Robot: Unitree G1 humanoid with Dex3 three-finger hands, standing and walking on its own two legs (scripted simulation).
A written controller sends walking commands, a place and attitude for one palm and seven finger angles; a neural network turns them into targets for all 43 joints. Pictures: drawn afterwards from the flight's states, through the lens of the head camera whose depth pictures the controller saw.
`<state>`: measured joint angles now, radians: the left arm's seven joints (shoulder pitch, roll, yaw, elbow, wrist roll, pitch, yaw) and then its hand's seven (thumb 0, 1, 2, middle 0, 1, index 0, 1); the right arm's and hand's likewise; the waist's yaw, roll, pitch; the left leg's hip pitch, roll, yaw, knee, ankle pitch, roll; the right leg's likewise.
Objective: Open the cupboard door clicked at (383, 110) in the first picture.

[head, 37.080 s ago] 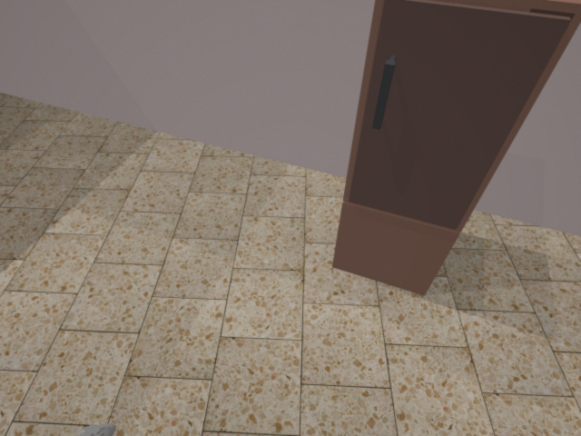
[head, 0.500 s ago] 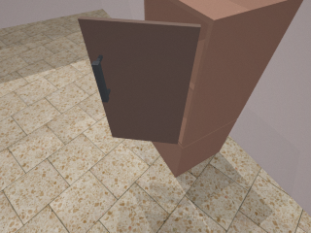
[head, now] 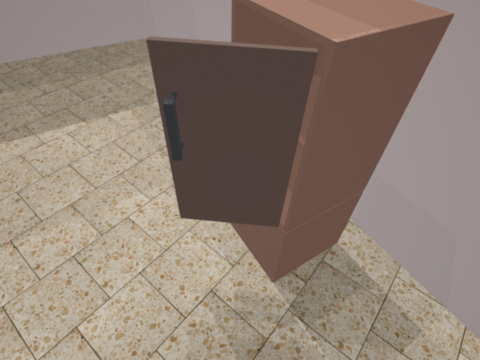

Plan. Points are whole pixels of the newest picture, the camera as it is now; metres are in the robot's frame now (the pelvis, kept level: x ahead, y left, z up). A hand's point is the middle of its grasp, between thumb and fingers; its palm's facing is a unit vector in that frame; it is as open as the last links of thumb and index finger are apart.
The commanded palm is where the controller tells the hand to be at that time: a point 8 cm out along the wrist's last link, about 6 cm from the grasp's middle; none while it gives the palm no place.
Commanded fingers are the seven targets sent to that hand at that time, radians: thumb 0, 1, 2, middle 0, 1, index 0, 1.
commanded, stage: look again from close up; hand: left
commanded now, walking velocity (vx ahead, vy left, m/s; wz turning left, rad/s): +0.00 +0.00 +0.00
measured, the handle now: (175, 127) +0.60 +0.19 +0.06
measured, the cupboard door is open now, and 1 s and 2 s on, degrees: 53 53 53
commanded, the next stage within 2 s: shuffle to correct the standing spot in 0.16 s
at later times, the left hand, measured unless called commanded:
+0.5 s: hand out of the picture -0.05 +0.15 -0.18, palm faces +0.08 -0.99 -0.14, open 7.4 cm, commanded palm none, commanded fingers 0.00 0.90 0.90 -0.20 -0.30 -0.20 -0.30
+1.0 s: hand out of the picture +0.13 +0.18 -0.17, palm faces -0.01 -0.98 -0.22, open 7.3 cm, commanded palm none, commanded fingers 0.00 0.90 0.90 -0.20 -0.30 -0.20 -0.30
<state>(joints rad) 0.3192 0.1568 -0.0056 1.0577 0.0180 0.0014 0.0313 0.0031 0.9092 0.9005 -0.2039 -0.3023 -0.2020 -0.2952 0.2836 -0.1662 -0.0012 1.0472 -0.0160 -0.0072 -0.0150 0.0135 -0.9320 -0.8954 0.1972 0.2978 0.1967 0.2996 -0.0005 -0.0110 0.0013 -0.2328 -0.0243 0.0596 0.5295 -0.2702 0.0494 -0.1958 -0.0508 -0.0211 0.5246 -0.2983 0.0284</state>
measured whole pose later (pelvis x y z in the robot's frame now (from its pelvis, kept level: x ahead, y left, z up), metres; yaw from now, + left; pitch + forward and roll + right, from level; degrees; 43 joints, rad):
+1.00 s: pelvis +0.06 +0.00 +0.00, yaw -1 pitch +0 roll +1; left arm 0.20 0.16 0.02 1.00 0.01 -0.01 0.04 0.01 0.92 0.90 -0.20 -0.30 -0.20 -0.29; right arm 0.29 -0.10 -0.01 1.10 -0.01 -0.01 -0.04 0.01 -0.92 -0.90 0.20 0.30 0.20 0.30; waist -0.02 -0.01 0.06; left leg -0.16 -0.04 0.09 0.51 -0.35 0.05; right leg -0.32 -0.05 -0.05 0.59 -0.27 0.00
